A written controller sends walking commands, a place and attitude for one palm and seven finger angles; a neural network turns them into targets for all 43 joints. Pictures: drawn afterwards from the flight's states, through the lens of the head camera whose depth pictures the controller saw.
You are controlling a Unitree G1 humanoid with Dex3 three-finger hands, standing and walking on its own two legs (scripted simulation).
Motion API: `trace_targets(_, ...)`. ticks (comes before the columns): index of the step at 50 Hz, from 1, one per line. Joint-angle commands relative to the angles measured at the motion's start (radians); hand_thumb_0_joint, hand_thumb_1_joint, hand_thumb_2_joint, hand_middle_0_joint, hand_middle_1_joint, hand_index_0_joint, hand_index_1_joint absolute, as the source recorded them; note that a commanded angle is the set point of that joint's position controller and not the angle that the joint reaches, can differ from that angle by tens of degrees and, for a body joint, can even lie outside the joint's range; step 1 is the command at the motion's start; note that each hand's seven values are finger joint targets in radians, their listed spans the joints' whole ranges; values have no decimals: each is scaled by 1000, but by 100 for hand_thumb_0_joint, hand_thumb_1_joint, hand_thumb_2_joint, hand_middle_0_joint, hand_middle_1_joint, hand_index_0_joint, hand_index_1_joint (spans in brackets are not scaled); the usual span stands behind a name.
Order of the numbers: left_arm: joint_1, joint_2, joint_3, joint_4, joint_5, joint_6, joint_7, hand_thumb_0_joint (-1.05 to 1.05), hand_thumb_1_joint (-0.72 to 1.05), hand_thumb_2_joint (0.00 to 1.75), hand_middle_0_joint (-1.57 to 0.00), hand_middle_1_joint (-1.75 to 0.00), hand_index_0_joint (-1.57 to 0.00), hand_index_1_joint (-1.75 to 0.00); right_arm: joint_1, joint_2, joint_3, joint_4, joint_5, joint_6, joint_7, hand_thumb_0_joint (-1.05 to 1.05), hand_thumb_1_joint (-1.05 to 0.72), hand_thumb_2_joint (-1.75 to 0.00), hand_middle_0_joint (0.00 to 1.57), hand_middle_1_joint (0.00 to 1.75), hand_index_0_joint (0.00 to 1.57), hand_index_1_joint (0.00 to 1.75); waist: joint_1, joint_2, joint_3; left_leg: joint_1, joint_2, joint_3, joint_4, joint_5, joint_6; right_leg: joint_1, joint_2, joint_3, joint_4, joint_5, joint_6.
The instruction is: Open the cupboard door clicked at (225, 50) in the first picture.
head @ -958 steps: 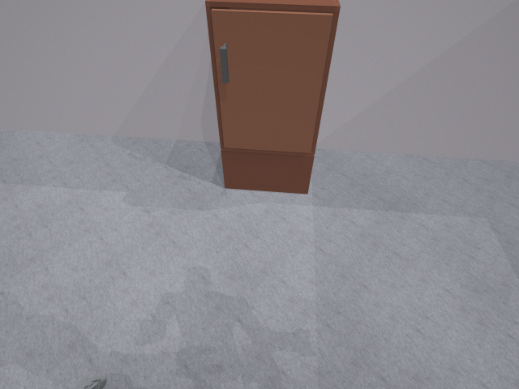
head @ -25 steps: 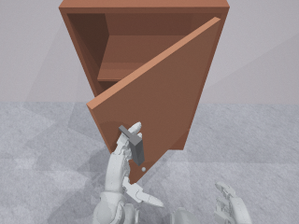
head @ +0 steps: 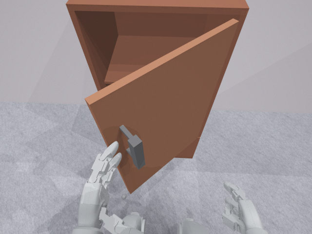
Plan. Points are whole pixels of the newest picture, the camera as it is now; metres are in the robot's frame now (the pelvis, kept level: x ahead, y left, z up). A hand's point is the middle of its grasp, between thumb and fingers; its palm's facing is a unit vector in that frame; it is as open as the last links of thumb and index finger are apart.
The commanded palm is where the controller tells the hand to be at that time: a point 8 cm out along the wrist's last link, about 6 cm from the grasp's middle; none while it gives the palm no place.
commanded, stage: slide the hand sideways off the handle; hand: left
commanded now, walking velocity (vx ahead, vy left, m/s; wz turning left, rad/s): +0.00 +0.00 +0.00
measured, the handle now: (132, 147) +0.31 +0.08 +0.06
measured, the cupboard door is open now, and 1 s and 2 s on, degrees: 43 43 43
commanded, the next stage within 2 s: draw the hand back to the body in 0.36 s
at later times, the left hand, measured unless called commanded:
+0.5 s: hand (101, 216) +0.16 +0.12 +0.06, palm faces -0.01 -1.00 +0.01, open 16.3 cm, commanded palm +0.13 +0.18 +0.06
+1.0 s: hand (54, 200) +0.17 +0.18 +0.14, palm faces +0.03 -0.99 -0.12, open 16.1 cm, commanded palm +0.14 +0.24 +0.16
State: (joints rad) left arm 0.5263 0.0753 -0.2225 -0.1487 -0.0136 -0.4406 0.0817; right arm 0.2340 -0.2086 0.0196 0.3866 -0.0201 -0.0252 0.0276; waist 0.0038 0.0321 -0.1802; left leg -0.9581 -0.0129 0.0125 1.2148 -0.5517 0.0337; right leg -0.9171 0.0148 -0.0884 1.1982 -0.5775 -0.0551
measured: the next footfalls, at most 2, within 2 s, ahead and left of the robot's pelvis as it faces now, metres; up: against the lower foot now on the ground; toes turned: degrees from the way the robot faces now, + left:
none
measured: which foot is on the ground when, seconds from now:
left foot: down 0.00-1.00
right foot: down 0.00-1.00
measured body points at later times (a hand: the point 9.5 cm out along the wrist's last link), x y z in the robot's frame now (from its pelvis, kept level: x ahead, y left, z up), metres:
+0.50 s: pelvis -0.01 +0.00 -0.01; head +0.05 -0.01 +0.43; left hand +0.16 +0.18 +0.06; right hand +0.20 -0.23 -0.08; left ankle +0.02 +0.10 -0.64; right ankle +0.00 -0.09 -0.64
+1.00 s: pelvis +0.00 +0.01 +0.04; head +0.01 +0.01 +0.49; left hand +0.16 +0.23 +0.15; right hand +0.19 -0.22 -0.02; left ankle +0.02 +0.10 -0.64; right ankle +0.00 -0.09 -0.64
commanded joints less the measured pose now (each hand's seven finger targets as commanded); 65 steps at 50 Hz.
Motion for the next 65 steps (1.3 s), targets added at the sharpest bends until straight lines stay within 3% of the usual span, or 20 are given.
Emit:
trace_targets(1, 62, 29, 19, -270, -25, -81, -45, 0, -50, 30, -15, -30, -15, -30, -48, -94, -52, -170, 12, -51, -11, 0, -90, -90, 20, 30, 20, 30, -14, -52, -209, 148, -9, -62, -145, 255, -8, 158, 4, 76, -169, 338, 18)
trace_targets(7, 106, 74, 100, -271, -67, -81, -89, 0, -50, 30, -15, -30, -15, -30, -57, -91, -60, -158, 18, -50, -31, 0, -90, -90, 20, 30, 20, 30, -15, -87, -187, 92, -10, -60, -117, 236, -8, 174, 6, 92, -174, 343, 24)
trace_targets(9, 128, 78, 115, -275, -82, -90, -111, 0, -50, 30, -15, -30, -15, -30, -60, -92, -62, -155, 20, -53, -35, 0, -90, -90, 20, 30, 20, 30, -11, -63, -189, 88, -11, -58, -111, 235, -10, 169, 4, 96, -170, 341, 26)
trace_targets(16, 192, 128, 192, -283, -146, -92, -197, 0, -50, 30, -15, -30, -15, -30, -71, -89, -70, -146, 30, -59, -52, 0, -90, -90, 20, 30, 20, 30, -5, -67, -188, 51, -11, -57, -86, 223, -13, 192, -7, 127, -181, 357, 38)
trace_targets(23, 161, 94, 148, -300, -168, -97, -226, 0, -50, 30, -15, -30, -15, -30, -81, -102, -69, -154, 31, -80, -56, 0, -90, -90, 20, 30, 20, 30, -17, -31, -154, 49, -8, -64, -80, 181, -8, 115, 2, 105, -173, 230, 26)
trace_targets(24, 126, 131, 169, -358, -169, -100, -217, 0, -50, 30, -15, -30, -15, -30, -75, -105, -70, -161, 32, -80, -58, 0, -90, -90, 20, 30, 20, 30, -11, -22, -187, 68, -6, -68, -90, 182, -6, 122, 5, 101, -171, 213, 23)
trace_targets(28, 149, 200, 219, -464, -152, -47, -173, 0, -50, 30, -15, -30, -15, -30, -61, -102, -66, -190, 42, -61, -70, 0, -90, -90, 20, 30, 20, 30, 18, 32, -226, 161, -5, -66, -164, 201, -5, 176, 13, 82, -204, 209, 17)
trace_targets(33, 205, 151, 225, -401, -170, 61, -160, 0, -50, 30, -15, -30, -15, -30, -59, -96, -59, -204, 61, -39, -79, 0, -90, -90, 20, 30, 20, 30, 0, -60, -100, 190, -5, -64, -241, 153, -2, 221, 20, 67, -303, 166, 31)
trace_targets(37, 184, 191, 273, -372, -196, 111, -188, 0, -50, 30, -15, -30, -15, -30, -60, -109, -50, -199, 64, -40, -95, 0, -90, -90, 20, 30, 20, 30, -8, -94, -29, 187, -2, -64, -268, 111, 0, 246, 12, 87, -375, 84, 36)
trace_targets(38, 159, 199, 272, -389, -198, 113, -198, 0, -50, 30, -15, -30, -15, -30, -58, -114, -46, -203, 63, -46, -98, 0, -90, -90, 20, 30, 20, 30, -16, -86, -16, 195, -1, -62, -274, 104, 1, 241, 8, 91, -387, 72, 39)
trace_targets(44, 137, 266, 365, -485, -243, 79, -220, 0, -47, 32, -15, -30, -15, -30, -41, -113, -38, -185, 69, -84, -100, 0, -90, -90, 20, 30, 20, 30, 7, 43, -49, 306, 1, -68, -333, 176, -5, 302, 17, 70, -400, 160, 25)
trace_targets(48, 139, 264, 379, -481, -263, 104, -235, 0, -32, 37, -16, -30, -16, -30, -43, -116, -34, -169, 76, -106, -98, 0, -90, -90, 20, 30, 20, 30, 4, 49, -25, 355, 5, -75, -371, 218, -6, 329, 24, 46, -415, 226, 26)
trace_targets(49, 177, 428, 436, -514, -118, 198, -106, 0, -29, 39, -16, -30, -16, -30, -39, -116, -42, -172, 66, -76, -130, 0, -90, -90, 20, 30, 20, 30, 67, 61, -75, 388, 28, -61, -430, 228, -6, 388, -16, 113, -475, 231, 11)
trace_targets(50, 195, 336, 384, -527, -102, 252, -52, 0, -26, 40, -16, -30, -16, -30, -40, -93, -30, -183, 64, -65, -141, 0, -90, -90, 20, 30, 20, 30, 36, 56, -11, 401, 22, -55, -443, 229, -6, 384, -22, 106, -506, 229, 16)
trace_targets(51, 200, 312, 373, -512, -94, 283, -28, 0, -22, 42, -16, -30, -16, -30, -33, -95, -33, -173, 64, -60, -147, 0, -90, -90, 20, 30, 20, 30, 26, 8, 9, 413, 25, -56, -445, 233, -7, 382, -23, 98, -520, 236, 22)
trace_targets(53, 222, 290, 360, -492, -69, 327, 5, 0, -15, 45, -16, -30, -16, -30, -35, -95, -28, -152, 63, -50, -148, 0, -90, -90, 20, 30, 20, 30, 25, 21, 39, 454, 34, -60, -476, 286, -2, 415, -20, 72, -524, 290, 23)
trace_targets(57, 148, 371, 422, -544, -45, 357, 52, 0, -1, 51, -17, -30, -17, -30, -57, -110, -17, -130, 56, -55, -157, 0, -90, -90, 20, 30, 20, 30, 33, -19, 18, 540, 39, -70, -539, 360, 2, 500, -19, 61, -565, 355, 24)
trace_targets(58, 140, 361, 416, -546, -43, 363, 56, 0, 2, 52, -17, -30, -17, -30, -61, -108, -12, -128, 54, -60, -158, 0, -90, -90, 20, 30, 20, 30, 32, -22, 30, 559, 41, -73, -558, 365, 1, 510, -20, 58, -575, 354, 26)
trace_targets(62, 53, 399, 458, -578, -34, 372, 75, 0, 17, 58, -17, -30, -17, -30, -68, -118, -1, -92, 51, -88, -158, 0, -90, -90, 20, 30, 20, 30, 35, 51, 40, 641, 46, -92, -626, 394, -9, 561, -23, 56, -619, 358, 22)
trace_targets(65, 56, 388, 477, -559, -34, 375, 76, 0, 27, 63, -18, -30, -18, -30, -75, -114, 2, -65, 50, -104, -149, 0, -90, -90, 20, 30, 20, 30, 40, 56, 67, 693, 54, -96, -665, 473, -21, 592, -21, 52, -646, 390, 26)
